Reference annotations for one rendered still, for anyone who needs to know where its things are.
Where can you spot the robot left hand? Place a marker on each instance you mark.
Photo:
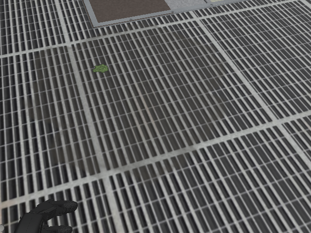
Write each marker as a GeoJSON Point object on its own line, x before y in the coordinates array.
{"type": "Point", "coordinates": [32, 222]}

